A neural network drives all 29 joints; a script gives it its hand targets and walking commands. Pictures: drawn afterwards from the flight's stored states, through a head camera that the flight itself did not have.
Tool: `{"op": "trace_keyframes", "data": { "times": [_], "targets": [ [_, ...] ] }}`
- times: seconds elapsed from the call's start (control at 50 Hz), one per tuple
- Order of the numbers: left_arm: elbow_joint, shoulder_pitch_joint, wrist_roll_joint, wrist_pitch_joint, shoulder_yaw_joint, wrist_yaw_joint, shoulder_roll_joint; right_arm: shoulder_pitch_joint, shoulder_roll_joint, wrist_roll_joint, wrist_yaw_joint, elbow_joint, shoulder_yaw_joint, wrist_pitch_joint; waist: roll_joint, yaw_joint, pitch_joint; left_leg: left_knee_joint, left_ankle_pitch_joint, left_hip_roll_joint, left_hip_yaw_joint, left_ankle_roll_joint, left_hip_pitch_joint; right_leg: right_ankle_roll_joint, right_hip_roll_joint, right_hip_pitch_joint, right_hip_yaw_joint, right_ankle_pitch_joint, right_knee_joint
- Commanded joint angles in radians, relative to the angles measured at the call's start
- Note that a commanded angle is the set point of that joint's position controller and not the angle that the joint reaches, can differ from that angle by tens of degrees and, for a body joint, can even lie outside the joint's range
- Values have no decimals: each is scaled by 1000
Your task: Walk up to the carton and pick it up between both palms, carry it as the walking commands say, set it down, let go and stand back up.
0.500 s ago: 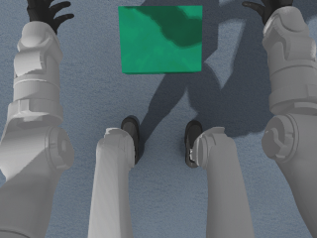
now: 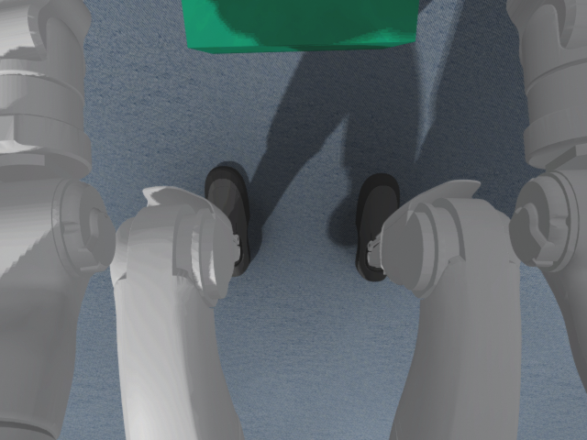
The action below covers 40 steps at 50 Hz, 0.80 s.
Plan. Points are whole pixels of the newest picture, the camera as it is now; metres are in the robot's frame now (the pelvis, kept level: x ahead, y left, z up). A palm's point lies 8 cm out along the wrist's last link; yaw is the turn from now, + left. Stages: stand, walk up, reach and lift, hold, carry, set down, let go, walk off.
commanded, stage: reach and lift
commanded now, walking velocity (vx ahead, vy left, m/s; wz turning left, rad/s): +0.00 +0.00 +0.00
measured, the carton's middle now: out of the picture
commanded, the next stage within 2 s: none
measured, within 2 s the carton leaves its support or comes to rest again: neither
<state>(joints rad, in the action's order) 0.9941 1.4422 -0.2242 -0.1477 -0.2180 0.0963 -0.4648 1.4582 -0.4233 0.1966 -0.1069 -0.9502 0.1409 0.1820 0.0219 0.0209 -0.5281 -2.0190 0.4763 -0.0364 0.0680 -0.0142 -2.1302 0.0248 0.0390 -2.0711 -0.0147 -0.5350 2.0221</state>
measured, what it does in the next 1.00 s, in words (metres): stands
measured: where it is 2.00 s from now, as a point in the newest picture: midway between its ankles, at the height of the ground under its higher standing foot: (303, 242)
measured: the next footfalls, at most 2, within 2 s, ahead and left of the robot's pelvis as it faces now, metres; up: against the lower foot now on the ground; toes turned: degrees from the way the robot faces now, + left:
none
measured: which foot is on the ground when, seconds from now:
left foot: down 0.00-1.00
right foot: down 0.00-1.00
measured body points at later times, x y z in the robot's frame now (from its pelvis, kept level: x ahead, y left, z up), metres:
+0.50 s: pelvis +0.00 +0.00 -0.05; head +0.40 +0.01 +0.15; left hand +0.54 +0.26 -0.27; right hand +0.57 -0.18 -0.27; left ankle +0.14 +0.13 -0.38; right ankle +0.13 -0.13 -0.38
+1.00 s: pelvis +0.00 +0.00 -0.05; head +0.40 +0.01 +0.15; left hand +0.55 +0.23 -0.27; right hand +0.57 -0.16 -0.27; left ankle +0.14 +0.13 -0.38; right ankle +0.13 -0.13 -0.38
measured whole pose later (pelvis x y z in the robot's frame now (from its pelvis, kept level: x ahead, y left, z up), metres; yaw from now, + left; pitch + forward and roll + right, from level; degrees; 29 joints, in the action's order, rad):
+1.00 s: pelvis +0.00 +0.00 -0.05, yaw +0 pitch +35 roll -3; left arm 1.26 1.57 -0.29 -0.03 -0.12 0.09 -0.47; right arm 1.59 -0.42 0.23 -0.09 -1.19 -0.01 0.08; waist 0.02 0.03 -0.52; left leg -2.16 0.48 -0.04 0.07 -0.02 -2.29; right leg 0.02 0.03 -2.24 0.00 -0.54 2.17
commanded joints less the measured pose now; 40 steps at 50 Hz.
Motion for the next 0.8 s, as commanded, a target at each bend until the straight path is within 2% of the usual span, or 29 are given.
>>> {"op": "trace_keyframes", "data": {
  "times": [0.0,0.02,0.04,0.06,0.1,0.12,0.14,0.16,0.18,0.2,0.24,0.26,0.32,0.34,0.36,0.38,0.4,0.42,0.48,0.54,0.58,0.6,0.64,0.66,0.68,0.7,0.74,0.76,0.78],
  "targets": [
    [-40,432,-7,83,67,2,-234,428,-208,67,0,43,-46,-77,0,41,1506,45,-239,7,-100,5,663,-2,-55,405,-36,159,-35],
    [-15,439,-4,91,75,0,-221,438,-188,85,7,24,-65,-81,-2,55,1453,51,-228,6,-100,6,631,0,-56,384,-34,155,-38],
    [33,444,3,99,70,-6,-230,414,-182,74,11,-81,-76,-81,-13,58,1337,50,-174,1,-100,6,569,-1,-52,341,-23,109,-26],
    [96,422,13,101,76,-13,-211,393,-150,85,23,-122,-96,-82,0,65,1270,47,-164,-9,-96,4,541,-3,-48,315,-11,100,-28],
    [48,471,16,119,72,-16,-219,436,-176,73,26,-105,-80,-98,6,65,1266,29,-174,-5,-90,-1,514,-7,-48,321,0,120,-6],
    [101,463,-1,123,104,-19,-198,422,-157,77,29,-150,-91,-99,11,51,1260,21,-203,-6,-83,-1,531,-5,-49,303,-5,134,4],
    [74,463,-9,132,110,-18,-195,426,-168,70,31,-123,-82,-109,1,25,1281,7,-245,1,-79,-4,537,-3,-52,319,-15,172,8],
    [101,459,-9,136,114,-19,-195,418,-160,77,30,-164,-91,-111,16,35,1275,0,-242,-2,-80,-3,533,0,-49,316,-10,175,19],
    [89,460,-14,138,123,-19,-202,406,-181,59,27,-167,-73,-117,15,13,1275,-1,-257,-1,-73,-6,541,-1,-50,318,-10,182,23],
    [121,458,-11,141,116,-17,-225,409,-172,66,28,-183,-84,-119,14,25,1250,-3,-239,-7,-68,-3,528,4,-42,297,-12,174,36],
    [90,459,-14,151,118,-16,-220,408,-174,71,29,-168,-90,-126,25,42,1281,-26,-322,3,-66,-12,593,3,-48,289,-5,207,37],
    [124,451,-21,151,126,-19,-221,407,-187,74,31,-193,-93,-131,27,35,1231,-40,-293,-2,-70,-11,548,-1,-44,264,-1,191,46],
    [74,459,-28,164,119,-14,-234,412,-202,64,25,-148,-82,-142,21,41,1279,-54,-336,2,-67,-11,560,7,-40,286,-1,223,73],
    [121,447,-49,160,135,-17,-226,412,-197,76,26,-173,-105,-144,5,31,1261,-53,-321,-2,-64,-7,534,7,-38,305,0,228,73],
    [107,448,-48,165,124,-19,-220,436,-206,79,25,-125,-99,-148,16,46,1273,-62,-339,0,-71,-11,523,9,-35,304,7,246,67],
    [89,455,-43,170,103,-17,-247,448,-204,74,19,-89,-105,-151,-16,54,1332,-70,-354,3,-77,-8,534,10,-39,351,7,267,78],
    [100,450,-73,167,155,-19,-200,444,-199,97,20,-92,-118,-155,12,40,1316,-72,-364,-1,-79,-12,525,4,-36,336,10,279,72],
    [81,453,-77,167,148,-20,-207,436,-214,91,20,-83,-127,-156,1,36,1349,-80,-375,-5,-78,-14,551,5,-37,355,4,300,81],
    [91,449,-81,165,160,-19,-218,428,-194,99,14,-104,-122,-150,-2,39,1341,-71,-382,2,-70,-11,533,6,-38,361,-3,297,93],
    [110,440,-72,165,142,-18,-204,432,-180,109,15,-83,-139,-150,1,66,1350,-69,-362,-2,-85,-10,522,7,-40,359,9,289,77],
    [107,448,-90,163,164,-17,-198,433,-178,117,16,-96,-147,-151,-7,49,1349,-74,-365,1,-80,-9,531,4,-42,357,2,283,84],
    [125,432,-78,165,146,-17,-208,448,-162,123,16,-89,-144,-150,-13,67,1316,-65,-344,3,-78,-2,507,8,-42,324,-1,264,78],
    [130,438,-72,160,150,-18,-193,439,-167,105,15,-101,-135,-146,-11,50,1296,-58,-321,2,-70,-3,515,10,-44,308,-5,239,78],
    [107,452,-62,169,142,-17,-187,427,-147,114,17,-120,-142,-146,9,76,1300,-58,-349,10,-80,-14,518,-2,-45,322,10,259,70],
    [150,449,-79,158,161,-16,-176,458,-173,107,15,-94,-138,-148,-7,37,1304,-68,-339,-2,-77,-10,522,11,-44,339,-3,264,75],
    [131,440,-70,163,152,-17,-196,418,-149,106,16,-140,-137,-144,-12,52,1285,-55,-317,11,-81,-11,491,1,-44,338,3,250,72],
    [135,445,-58,168,139,-16,-186,455,-148,106,15,-76,-140,-149,-16,60,1305,-65,-327,2,-87,-12,480,12,-47,355,8,274,71],
    [157,441,-75,163,164,-19,-169,442,-119,112,16,-110,-156,-146,-30,44,1307,-52,-340,7,-75,-6,494,9,-47,376,-8,281,77],
    [125,457,-73,168,159,-14,-159,468,-115,122,15,-70,-162,-151,1,74,1320,-60,-354,5,-76,-9,501,5,-46,360,5,287,82]
  ]
}}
